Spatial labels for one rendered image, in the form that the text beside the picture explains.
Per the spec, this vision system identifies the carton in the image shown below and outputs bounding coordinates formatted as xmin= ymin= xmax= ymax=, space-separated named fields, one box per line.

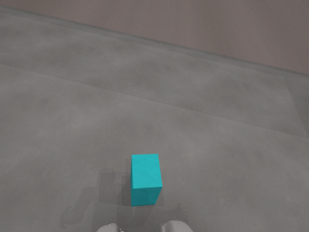
xmin=130 ymin=154 xmax=162 ymax=207

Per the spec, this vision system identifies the right robot thigh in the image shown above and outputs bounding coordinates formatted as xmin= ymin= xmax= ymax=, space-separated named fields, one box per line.
xmin=160 ymin=220 xmax=193 ymax=232

